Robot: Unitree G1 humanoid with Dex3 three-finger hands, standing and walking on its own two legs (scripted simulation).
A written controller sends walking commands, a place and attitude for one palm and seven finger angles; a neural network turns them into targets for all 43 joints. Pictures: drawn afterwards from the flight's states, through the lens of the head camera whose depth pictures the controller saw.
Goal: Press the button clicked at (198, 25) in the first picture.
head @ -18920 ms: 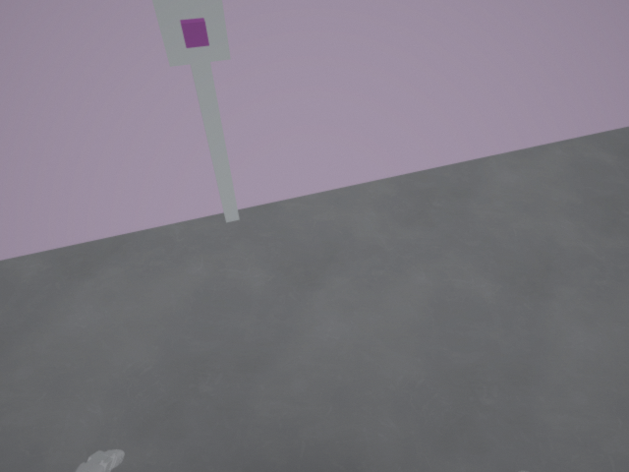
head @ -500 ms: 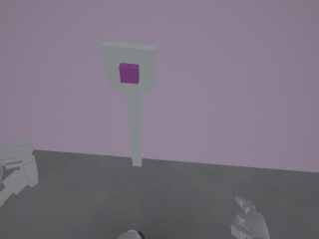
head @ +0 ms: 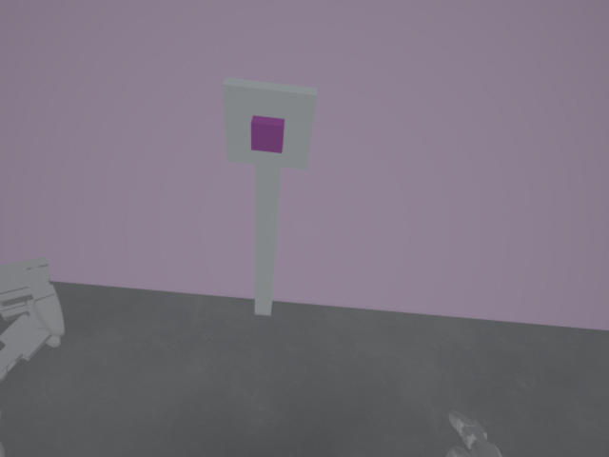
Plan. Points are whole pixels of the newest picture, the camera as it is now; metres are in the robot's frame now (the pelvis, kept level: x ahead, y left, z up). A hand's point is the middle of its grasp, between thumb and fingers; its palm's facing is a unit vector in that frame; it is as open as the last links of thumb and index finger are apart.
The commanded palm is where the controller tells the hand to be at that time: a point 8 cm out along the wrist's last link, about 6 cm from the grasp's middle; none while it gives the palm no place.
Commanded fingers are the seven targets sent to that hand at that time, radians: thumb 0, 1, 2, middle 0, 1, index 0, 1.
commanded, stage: stop stepping back and stand still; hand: left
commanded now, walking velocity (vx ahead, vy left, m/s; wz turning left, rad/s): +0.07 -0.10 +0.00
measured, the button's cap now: (267, 133) +0.70 +0.12 +0.05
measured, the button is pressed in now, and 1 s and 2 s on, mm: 0 0 0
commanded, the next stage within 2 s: let the arm hang, fingers relaxed in 0.48 s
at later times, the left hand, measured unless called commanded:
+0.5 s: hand (39, 357) +0.16 +0.25 +0.16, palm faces +0.43 -0.83 -0.35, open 3.1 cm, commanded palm +0.11 +0.28 +0.18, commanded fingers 0.00 0.90 0.90 -1.30 -1.50 -1.30 -1.50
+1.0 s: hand out of the picture -0.08 +0.18 -0.17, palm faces +0.07 -0.97 -0.22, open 4.0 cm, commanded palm none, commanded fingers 0.00 0.90 0.90 -0.49 -0.62 -0.49 -0.62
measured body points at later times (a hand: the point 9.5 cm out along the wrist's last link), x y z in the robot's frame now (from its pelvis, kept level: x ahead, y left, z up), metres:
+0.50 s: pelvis -0.03 +0.00 +0.00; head -0.05 +0.02 +0.45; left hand +0.13 +0.29 +0.18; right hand +0.12 -0.25 -0.08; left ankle +0.02 +0.09 -0.73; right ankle -0.06 -0.09 -0.73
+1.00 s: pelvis -0.04 -0.01 +0.01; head -0.02 +0.01 +0.45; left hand -0.08 +0.23 -0.16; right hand -0.03 -0.24 -0.14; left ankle +0.02 +0.09 -0.73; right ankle -0.06 -0.09 -0.73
